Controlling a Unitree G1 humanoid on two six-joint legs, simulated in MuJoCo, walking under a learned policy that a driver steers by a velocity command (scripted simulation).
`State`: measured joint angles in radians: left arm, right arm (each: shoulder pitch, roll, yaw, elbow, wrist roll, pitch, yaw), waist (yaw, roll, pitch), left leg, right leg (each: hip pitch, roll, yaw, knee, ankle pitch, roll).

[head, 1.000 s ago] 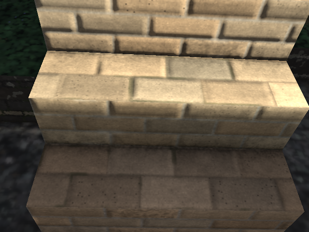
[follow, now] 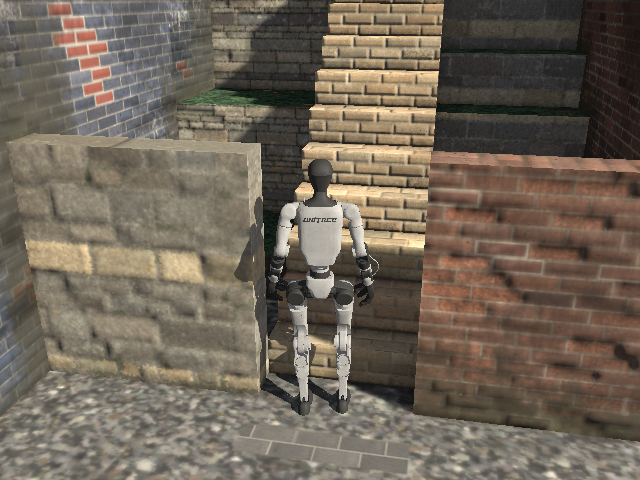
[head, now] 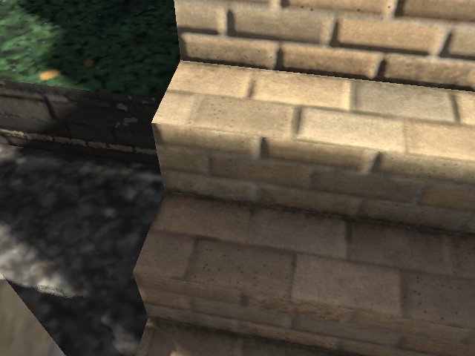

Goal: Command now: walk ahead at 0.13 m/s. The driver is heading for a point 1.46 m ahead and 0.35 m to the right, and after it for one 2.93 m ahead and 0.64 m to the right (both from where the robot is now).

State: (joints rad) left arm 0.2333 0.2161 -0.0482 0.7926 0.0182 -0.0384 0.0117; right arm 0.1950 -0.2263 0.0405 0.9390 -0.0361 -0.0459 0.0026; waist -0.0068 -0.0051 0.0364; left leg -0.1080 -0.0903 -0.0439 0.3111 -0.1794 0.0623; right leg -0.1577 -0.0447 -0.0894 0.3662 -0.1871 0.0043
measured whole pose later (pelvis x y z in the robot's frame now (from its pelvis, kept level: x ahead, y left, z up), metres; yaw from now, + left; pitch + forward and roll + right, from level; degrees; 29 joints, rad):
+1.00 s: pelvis +0.00 -0.04 +0.00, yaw -1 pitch -1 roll +0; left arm 0.25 0.21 0.02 0.95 0.02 0.00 0.04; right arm 0.19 -0.22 -0.03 0.94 -0.01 -0.03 0.03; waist -0.01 0.03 0.02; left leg -0.13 0.00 -0.05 0.37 -0.22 -0.01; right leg -0.14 0.05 -0.09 0.32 -0.17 -0.06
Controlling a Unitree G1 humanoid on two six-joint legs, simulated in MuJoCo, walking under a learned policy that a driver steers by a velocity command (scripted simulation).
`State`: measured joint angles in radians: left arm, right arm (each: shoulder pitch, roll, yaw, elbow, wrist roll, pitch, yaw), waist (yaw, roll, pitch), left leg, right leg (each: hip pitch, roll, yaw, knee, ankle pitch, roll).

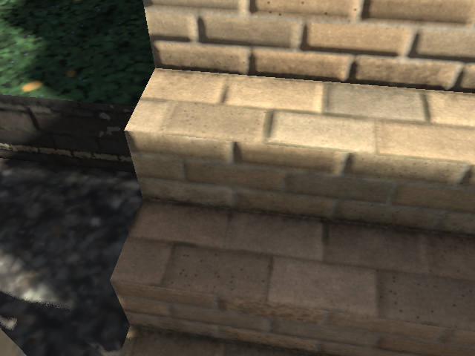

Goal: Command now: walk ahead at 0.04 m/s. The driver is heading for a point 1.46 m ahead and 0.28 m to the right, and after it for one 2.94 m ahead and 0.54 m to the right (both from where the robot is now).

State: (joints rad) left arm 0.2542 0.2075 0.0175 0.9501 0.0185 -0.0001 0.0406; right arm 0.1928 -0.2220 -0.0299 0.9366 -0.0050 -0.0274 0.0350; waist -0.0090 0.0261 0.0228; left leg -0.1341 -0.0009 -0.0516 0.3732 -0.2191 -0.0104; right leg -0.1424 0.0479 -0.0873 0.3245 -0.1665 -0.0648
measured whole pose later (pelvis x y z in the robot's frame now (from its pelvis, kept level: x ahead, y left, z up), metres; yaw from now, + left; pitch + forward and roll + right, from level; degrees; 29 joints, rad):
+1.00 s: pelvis +0.03 +0.01 +0.01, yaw -1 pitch +0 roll +0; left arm 0.12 0.23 -0.07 0.97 0.01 -0.07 -0.01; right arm 0.10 -0.27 0.08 0.95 -0.02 -0.06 0.00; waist 0.00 0.02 -0.01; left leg -0.05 0.00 -0.02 0.24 -0.19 0.00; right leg -0.08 0.04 -0.05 0.23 -0.15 -0.05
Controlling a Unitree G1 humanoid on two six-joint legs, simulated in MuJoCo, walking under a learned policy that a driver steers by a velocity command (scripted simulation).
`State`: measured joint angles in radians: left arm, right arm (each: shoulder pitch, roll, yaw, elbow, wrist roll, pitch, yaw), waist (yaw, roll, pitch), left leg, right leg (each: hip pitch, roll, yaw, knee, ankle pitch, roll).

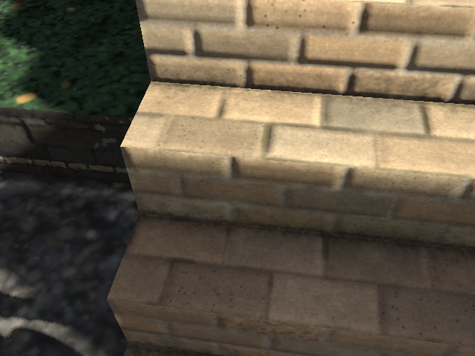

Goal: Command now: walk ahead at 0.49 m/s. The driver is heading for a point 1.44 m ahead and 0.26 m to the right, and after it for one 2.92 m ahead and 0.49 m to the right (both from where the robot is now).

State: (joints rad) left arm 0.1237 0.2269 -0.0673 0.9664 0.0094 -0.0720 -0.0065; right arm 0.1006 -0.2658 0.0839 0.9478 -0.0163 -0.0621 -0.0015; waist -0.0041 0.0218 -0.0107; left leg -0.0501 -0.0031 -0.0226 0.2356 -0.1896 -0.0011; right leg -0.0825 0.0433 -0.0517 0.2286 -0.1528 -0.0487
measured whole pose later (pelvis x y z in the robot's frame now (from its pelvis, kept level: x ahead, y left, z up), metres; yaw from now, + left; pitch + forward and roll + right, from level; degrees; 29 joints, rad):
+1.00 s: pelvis +0.00 +0.00 +0.00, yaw +0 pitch +0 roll +0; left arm 0.11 0.24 -0.08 0.97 0.01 -0.07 -0.01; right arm 0.11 -0.28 0.09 0.97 -0.02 -0.06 0.00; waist -0.01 0.02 -0.01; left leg -0.04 0.00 -0.02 0.23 -0.19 0.00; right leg -0.08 0.04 -0.04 0.23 -0.15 -0.05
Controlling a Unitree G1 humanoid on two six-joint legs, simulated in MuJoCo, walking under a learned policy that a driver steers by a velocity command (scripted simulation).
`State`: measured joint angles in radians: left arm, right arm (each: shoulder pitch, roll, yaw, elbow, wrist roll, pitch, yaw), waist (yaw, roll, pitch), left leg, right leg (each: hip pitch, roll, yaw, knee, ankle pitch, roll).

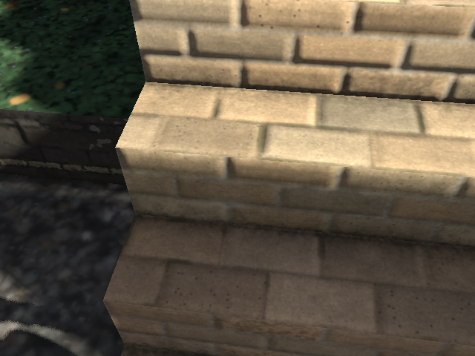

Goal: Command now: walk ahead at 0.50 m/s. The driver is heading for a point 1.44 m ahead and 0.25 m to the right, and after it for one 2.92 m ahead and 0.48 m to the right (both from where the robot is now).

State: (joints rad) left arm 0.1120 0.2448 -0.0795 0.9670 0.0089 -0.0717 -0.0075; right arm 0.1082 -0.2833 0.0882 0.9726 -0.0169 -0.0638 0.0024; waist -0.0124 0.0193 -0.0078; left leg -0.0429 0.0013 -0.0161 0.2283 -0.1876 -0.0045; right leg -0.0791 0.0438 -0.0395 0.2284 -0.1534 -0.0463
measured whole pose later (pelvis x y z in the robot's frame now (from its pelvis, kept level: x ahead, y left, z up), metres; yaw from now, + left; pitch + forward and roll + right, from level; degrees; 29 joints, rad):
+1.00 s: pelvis +0.00 +0.00 +0.00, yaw +0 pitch +0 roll +0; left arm 0.13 0.24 -0.08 0.96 0.01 -0.07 0.00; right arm 0.10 -0.28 0.08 0.97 -0.02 -0.06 0.00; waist -0.01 0.02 -0.01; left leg -0.05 0.01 -0.01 0.24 -0.20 -0.01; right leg -0.08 0.05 -0.03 0.23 -0.16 -0.05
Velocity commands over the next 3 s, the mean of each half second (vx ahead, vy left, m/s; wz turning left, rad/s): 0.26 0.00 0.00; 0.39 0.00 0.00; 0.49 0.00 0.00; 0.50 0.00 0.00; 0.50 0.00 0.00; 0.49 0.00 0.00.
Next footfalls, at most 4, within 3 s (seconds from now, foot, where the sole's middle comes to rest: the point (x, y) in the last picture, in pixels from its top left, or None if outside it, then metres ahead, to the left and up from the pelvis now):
none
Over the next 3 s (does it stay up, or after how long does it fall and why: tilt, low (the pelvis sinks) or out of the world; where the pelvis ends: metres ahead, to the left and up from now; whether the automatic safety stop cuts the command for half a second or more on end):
stays up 0.00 -0.01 0.00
